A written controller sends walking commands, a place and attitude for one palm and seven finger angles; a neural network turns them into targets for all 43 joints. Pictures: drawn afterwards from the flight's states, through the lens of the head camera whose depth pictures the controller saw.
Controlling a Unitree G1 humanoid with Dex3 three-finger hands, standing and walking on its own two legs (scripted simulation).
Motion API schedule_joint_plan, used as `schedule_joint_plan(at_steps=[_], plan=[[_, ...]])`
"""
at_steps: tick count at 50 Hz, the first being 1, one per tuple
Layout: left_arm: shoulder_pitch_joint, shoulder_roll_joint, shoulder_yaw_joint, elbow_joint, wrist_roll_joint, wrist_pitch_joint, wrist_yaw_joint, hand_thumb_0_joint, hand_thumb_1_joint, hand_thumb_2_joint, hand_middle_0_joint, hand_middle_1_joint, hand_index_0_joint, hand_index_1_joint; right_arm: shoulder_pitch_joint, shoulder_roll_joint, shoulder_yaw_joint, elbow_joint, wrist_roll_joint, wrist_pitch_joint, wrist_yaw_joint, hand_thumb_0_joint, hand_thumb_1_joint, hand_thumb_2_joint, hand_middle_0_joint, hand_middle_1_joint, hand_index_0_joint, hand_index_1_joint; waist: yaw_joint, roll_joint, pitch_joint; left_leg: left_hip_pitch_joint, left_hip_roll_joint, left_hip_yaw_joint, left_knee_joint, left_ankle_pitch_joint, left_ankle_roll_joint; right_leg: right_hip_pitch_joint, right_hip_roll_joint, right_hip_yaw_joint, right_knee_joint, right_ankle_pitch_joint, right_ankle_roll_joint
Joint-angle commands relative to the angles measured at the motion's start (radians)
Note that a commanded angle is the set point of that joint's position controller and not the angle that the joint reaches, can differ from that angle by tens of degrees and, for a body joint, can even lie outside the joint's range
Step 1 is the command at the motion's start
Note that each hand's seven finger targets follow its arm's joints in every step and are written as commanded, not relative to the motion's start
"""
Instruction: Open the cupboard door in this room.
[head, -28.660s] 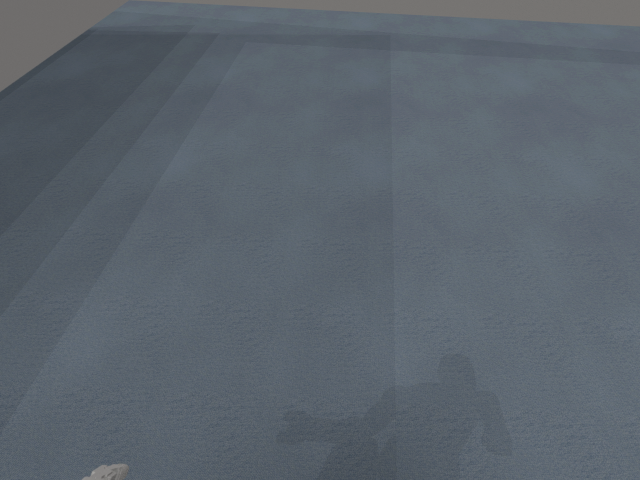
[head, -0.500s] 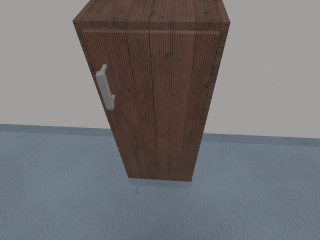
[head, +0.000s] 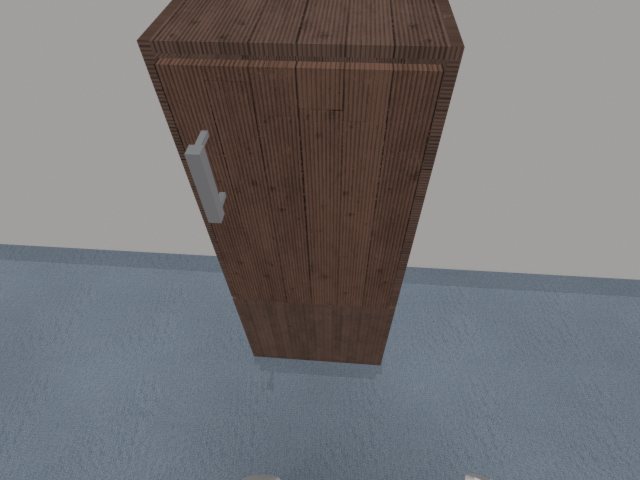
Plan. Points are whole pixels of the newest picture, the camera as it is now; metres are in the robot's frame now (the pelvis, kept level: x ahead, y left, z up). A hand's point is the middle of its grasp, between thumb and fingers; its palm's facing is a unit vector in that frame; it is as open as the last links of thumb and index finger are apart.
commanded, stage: come to a stop and stand still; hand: left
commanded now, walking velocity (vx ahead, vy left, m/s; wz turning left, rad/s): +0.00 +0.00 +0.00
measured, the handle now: (209, 178) +0.52 +0.23 +0.07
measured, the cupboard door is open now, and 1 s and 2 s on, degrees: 0 0 0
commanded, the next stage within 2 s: look again from close up in 0.72 s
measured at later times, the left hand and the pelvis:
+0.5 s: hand out of the picture -0.01 +0.22 -0.16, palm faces -0.03 -0.97 -0.22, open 7.3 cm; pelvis -0.04 +0.04 +0.00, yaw -1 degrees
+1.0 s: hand out of the picture -0.08 +0.19 -0.17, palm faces +0.01 -0.99 -0.13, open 7.3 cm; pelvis -0.05 +0.04 +0.01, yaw -1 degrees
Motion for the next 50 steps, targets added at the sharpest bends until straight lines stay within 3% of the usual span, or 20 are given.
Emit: schedule_joint_plan(at_steps=[1,2,3,4,5,6,8,10,11,12,13,14,16,17,19,23,25,35,43,50], plan=[[0.051,0.158,0.029,-0.039,-0.008,-0.018,0.007,0.000,0.900,0.900,-0.200,-0.300,-0.200,-0.300,0.077,-0.034,0.002,-0.012,0.012,-0.026,0.000,0.000,-0.900,-0.900,0.200,0.300,0.200,0.300,-0.025,-0.176,-0.085,0.061,-0.006,-0.007,-0.147,0.037,-0.012,0.091,-0.213,0.206,-0.147,0.722,-0.114],[0.037,0.152,0.027,-0.034,-0.013,-0.018,0.007,0.000,0.900,0.900,-0.200,-0.300,-0.200,-0.300,0.101,-0.026,0.006,0.007,0.012,-0.033,-0.002,0.000,-0.900,-0.900,0.200,0.300,0.200,0.300,-0.037,-0.157,-0.077,0.138,0.001,-0.005,-0.272,0.156,-0.009,0.057,-0.190,0.192,-0.136,0.651,-0.083],[0.031,0.140,0.025,-0.032,-0.019,-0.017,0.006,0.000,0.900,0.900,-0.200,-0.300,-0.200,-0.300,0.123,-0.040,0.008,0.023,0.010,-0.043,-0.006,0.000,-0.900,-0.900,0.200,0.300,0.200,0.300,-0.040,-0.100,-0.081,0.212,0.035,-0.036,-0.332,0.298,0.005,0.022,-0.153,0.173,-0.123,0.558,-0.040],[0.035,0.122,0.020,-0.031,-0.023,-0.014,0.004,0.000,0.900,0.900,-0.200,-0.300,-0.200,-0.300,0.123,-0.063,0.009,0.029,0.004,-0.051,-0.010,0.000,-0.900,-0.900,0.200,0.300,0.200,0.300,-0.026,-0.023,-0.080,0.242,0.102,-0.086,-0.327,0.462,0.030,-0.007,-0.108,0.145,-0.138,0.441,0.001],[0.034,0.104,0.017,-0.030,-0.020,-0.010,0.006,0.000,0.900,0.900,-0.200,-0.300,-0.200,-0.300,0.118,-0.079,0.012,0.032,0.001,-0.050,-0.011,0.000,-0.900,-0.900,0.200,0.300,0.200,0.300,-0.017,0.000,-0.059,0.196,0.138,-0.104,-0.328,0.451,0.044,-0.002,-0.083,0.138,-0.173,0.294,0.020],[0.023,0.105,0.015,-0.018,-0.020,-0.004,0.004,0.000,0.900,0.900,-0.200,-0.300,-0.200,-0.300,0.107,-0.068,0.016,0.041,0.001,-0.051,-0.010,0.000,-0.900,-0.900,0.200,0.300,0.200,0.300,-0.011,0.042,-0.045,0.144,0.135,-0.123,-0.367,0.376,0.049,0.027,-0.080,0.123,-0.191,0.209,0.030],[0.029,0.101,0.009,0.006,-0.021,-0.002,0.000,0.000,0.900,0.900,-0.200,-0.300,-0.200,-0.300,0.108,-0.064,0.026,0.054,0.000,-0.055,-0.012,0.000,-0.900,-0.900,0.200,0.300,0.200,0.300,-0.003,0.061,-0.006,0.088,0.128,-0.138,-0.416,0.263,0.051,0.059,-0.074,0.122,-0.224,0.147,0.028],[0.035,0.104,0.005,0.027,-0.022,-0.004,-0.005,0.000,0.900,0.900,-0.200,-0.300,-0.200,-0.300,0.132,-0.067,0.032,0.065,-0.002,-0.057,-0.011,0.000,-0.900,-0.900,0.200,0.300,0.200,0.300,-0.005,0.034,0.003,0.084,0.111,-0.126,-0.436,0.191,0.039,0.065,-0.080,0.124,-0.253,0.135,0.023],[0.160,0.144,0.004,0.064,-0.010,-0.028,0.039,0.000,0.900,0.900,-0.200,-0.300,-0.200,-0.300,0.040,-0.134,0.017,0.000,0.012,-0.065,-0.005,0.000,-0.900,-0.900,0.200,0.300,0.200,0.300,0.033,0.037,0.014,0.124,0.097,-0.030,-0.179,0.236,-0.004,0.007,-0.156,0.212,-0.242,0.528,0.043],[0.088,0.199,0.005,0.040,-0.011,-0.047,0.034,0.000,0.900,0.900,-0.200,-0.300,-0.200,-0.300,0.113,-0.108,0.028,-0.026,0.011,-0.057,0.002,0.000,-0.900,-0.900,0.200,0.300,0.200,0.300,-0.055,0.027,-0.046,0.121,0.064,-0.028,-0.192,0.213,-0.011,0.061,-0.214,0.234,-0.219,0.703,0.004],[0.057,0.188,0.006,0.012,-0.019,-0.051,0.029,0.000,0.900,0.900,-0.200,-0.300,-0.200,-0.300,0.208,-0.075,0.026,-0.010,0.003,-0.061,0.005,0.000,-0.900,-0.900,0.200,0.300,0.200,0.300,-0.077,0.000,-0.170,0.159,0.057,-0.034,-0.239,0.173,0.007,0.124,-0.198,0.208,-0.160,0.658,-0.023],[0.035,0.166,0.001,0.004,-0.023,-0.046,0.026,0.000,0.900,0.900,-0.200,-0.300,-0.200,-0.300,0.228,-0.086,0.026,-0.001,0.001,-0.063,0.002,0.000,-0.900,-0.900,0.200,0.300,0.200,0.300,-0.074,-0.002,-0.208,0.186,0.072,-0.050,-0.252,0.242,0.015,0.130,-0.164,0.163,-0.141,0.537,-0.024],[0.016,0.151,-0.002,-0.001,-0.022,-0.028,0.016,0.000,0.900,0.900,-0.200,-0.300,-0.200,-0.300,0.208,-0.099,0.028,-0.003,0.002,-0.055,0.000,0.000,-0.900,-0.900,0.200,0.300,0.200,0.300,-0.061,0.018,-0.085,0.138,0.092,-0.079,-0.299,0.214,0.027,0.031,-0.117,0.142,-0.187,0.194,-0.010],[0.005,0.145,-0.005,-0.004,-0.018,-0.020,0.012,0.000,0.900,0.900,-0.200,-0.300,-0.200,-0.300,0.202,-0.102,0.029,-0.010,-0.002,-0.056,0.002,0.000,-0.900,-0.900,0.200,0.300,0.200,0.300,-0.054,0.043,-0.002,0.092,0.101,-0.103,-0.335,0.181,0.035,-0.013,-0.096,0.129,-0.197,0.091,-0.005],[0.016,0.137,-0.005,-0.005,-0.016,-0.013,0.006,0.000,0.900,0.900,-0.200,-0.300,-0.200,-0.300,0.208,-0.122,0.028,-0.019,-0.006,-0.053,0.004,0.000,-0.900,-0.900,0.200,0.300,0.200,0.300,-0.049,0.002,0.079,0.000,0.098,-0.138,-0.399,0.033,0.043,-0.040,-0.073,0.123,-0.207,-0.025,-0.001],[0.051,0.128,-0.001,-0.007,-0.014,-0.008,0.000,0.000,0.900,0.900,-0.200,-0.300,-0.200,-0.300,0.229,-0.134,0.024,-0.016,-0.011,-0.056,0.006,0.000,-0.900,-0.900,0.200,0.300,0.200,0.300,-0.035,0.025,0.050,-0.052,0.106,-0.171,-0.465,-0.098,0.054,0.007,-0.058,0.092,-0.170,-0.022,0.010],[0.067,0.116,0.000,-0.005,-0.014,-0.007,-0.001,0.000,0.900,0.900,-0.200,-0.300,-0.200,-0.300,0.233,-0.136,0.022,-0.012,-0.011,-0.055,0.006,0.000,-0.900,-0.900,0.200,0.300,0.200,0.300,-0.031,0.006,0.046,-0.065,0.106,-0.180,-0.475,-0.124,0.058,0.013,-0.055,0.089,-0.166,-0.024,0.012],[0.091,0.097,-0.003,0.007,-0.015,-0.020,0.000,0.000,0.900,0.900,-0.200,-0.300,-0.200,-0.300,0.274,-0.106,0.026,0.031,-0.007,-0.060,0.005,0.000,-0.900,-0.900,0.200,0.300,0.200,0.300,-0.045,-0.039,0.036,-0.004,0.090,-0.156,-0.447,-0.048,0.052,-0.047,-0.078,0.127,-0.217,-0.042,0.009],[0.123,0.080,-0.007,0.039,-0.013,-0.024,0.000,0.000,0.900,0.900,-0.200,-0.300,-0.200,-0.300,0.271,-0.095,0.028,0.060,-0.004,-0.063,0.003,0.000,-0.900,-0.900,0.200,0.300,0.200,0.300,-0.047,0.001,0.044,0.018,0.092,-0.144,-0.446,-0.040,0.046,-0.069,-0.078,0.134,-0.233,-0.027,0.012],[0.138,0.065,-0.009,0.058,-0.014,-0.027,0.000,0.000,0.900,0.900,-0.200,-0.300,-0.200,-0.300,0.266,-0.084,0.030,0.077,-0.001,-0.068,0.000,0.000,-0.900,-0.900,0.200,0.300,0.200,0.300,-0.042,0.000,0.035,0.025,0.095,-0.137,-0.446,-0.005,0.043,-0.044,-0.080,0.132,-0.234,0.029,0.015]])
